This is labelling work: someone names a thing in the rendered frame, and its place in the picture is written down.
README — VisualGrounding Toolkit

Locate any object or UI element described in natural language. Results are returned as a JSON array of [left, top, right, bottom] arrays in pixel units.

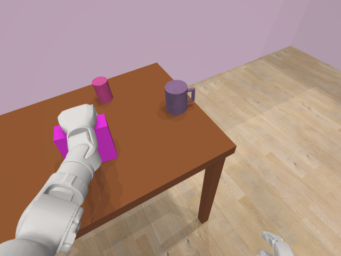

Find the robot left hand
[[58, 104, 98, 134]]

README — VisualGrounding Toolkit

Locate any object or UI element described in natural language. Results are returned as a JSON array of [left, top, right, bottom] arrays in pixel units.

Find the left robot upper arm
[[0, 194, 84, 256]]

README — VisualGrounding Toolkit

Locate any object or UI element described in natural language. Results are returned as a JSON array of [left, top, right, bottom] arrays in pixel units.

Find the table
[[0, 62, 237, 244]]

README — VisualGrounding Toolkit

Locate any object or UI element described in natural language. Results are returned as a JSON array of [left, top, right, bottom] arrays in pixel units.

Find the sponge
[[53, 114, 118, 163]]

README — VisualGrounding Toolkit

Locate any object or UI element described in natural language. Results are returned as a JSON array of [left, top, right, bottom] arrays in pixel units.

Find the robot right hand
[[257, 231, 295, 256]]

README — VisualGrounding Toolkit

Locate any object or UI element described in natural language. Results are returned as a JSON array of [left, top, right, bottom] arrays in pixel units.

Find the left robot forearm
[[15, 125, 102, 237]]

